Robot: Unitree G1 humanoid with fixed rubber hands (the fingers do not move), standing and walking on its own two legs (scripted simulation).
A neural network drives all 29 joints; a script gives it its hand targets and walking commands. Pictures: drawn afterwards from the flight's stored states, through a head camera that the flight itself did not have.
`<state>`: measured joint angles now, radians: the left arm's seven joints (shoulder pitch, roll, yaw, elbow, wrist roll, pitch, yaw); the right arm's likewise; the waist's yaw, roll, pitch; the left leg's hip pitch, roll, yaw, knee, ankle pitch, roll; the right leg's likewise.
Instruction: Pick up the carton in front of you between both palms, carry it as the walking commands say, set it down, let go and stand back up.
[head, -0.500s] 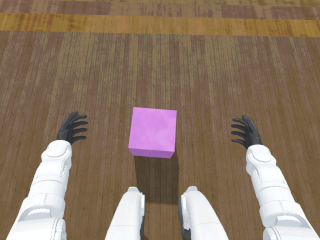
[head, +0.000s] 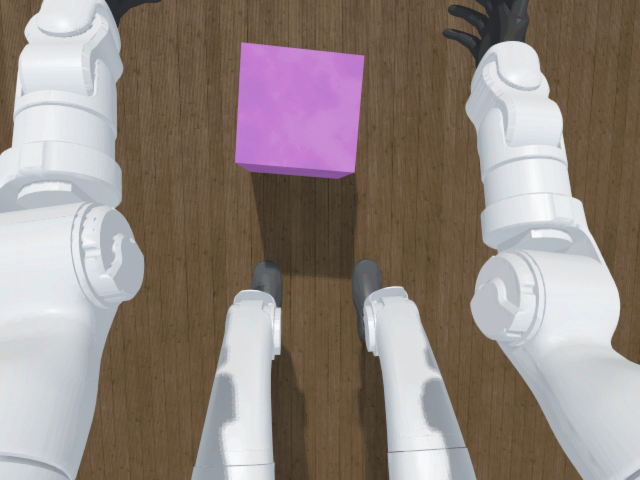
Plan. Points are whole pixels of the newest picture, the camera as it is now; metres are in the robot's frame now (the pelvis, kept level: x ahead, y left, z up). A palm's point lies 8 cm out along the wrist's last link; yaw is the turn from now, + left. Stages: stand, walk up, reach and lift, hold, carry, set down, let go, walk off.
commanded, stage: reach and lift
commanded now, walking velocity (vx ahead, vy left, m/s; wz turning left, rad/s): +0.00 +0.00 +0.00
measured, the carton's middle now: (298, 122) +0.53 +0.02 -0.53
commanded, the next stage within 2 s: none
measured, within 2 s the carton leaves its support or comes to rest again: leaves its support in 1.72 s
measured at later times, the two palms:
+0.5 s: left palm (177, 93) +0.54 +0.21 -0.34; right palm (424, 110) +0.52 -0.18 -0.34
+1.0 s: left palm (206, 108) +0.54 +0.19 -0.46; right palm (399, 123) +0.52 -0.17 -0.46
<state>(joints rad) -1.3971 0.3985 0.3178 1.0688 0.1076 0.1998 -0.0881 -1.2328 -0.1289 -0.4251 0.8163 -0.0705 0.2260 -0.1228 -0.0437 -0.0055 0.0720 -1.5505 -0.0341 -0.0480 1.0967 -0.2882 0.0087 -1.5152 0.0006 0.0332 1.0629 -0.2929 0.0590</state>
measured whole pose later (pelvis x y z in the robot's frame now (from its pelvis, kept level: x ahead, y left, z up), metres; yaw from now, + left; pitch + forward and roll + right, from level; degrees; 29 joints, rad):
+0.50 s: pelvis -0.01 -0.02 -0.18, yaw -2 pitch +49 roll -3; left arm -1.35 0.46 0.17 1.03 -0.08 0.10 0.00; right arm -1.23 -0.19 -0.24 0.83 0.11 0.12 -0.19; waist -0.02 -0.03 0.09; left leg -2.15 -0.04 -0.08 1.83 -0.53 -0.03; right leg -2.13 0.07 0.04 1.80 -0.54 0.07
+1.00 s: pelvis -0.02 -0.01 -0.28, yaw -3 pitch +36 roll -3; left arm -1.60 0.50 0.02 1.23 -0.20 0.06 0.04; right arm -1.47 -0.27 -0.15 1.06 0.21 0.06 -0.17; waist 0.00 -0.04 0.44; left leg -2.26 -0.01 -0.04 2.22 -0.60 0.00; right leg -2.22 0.07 0.04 2.18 -0.60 0.10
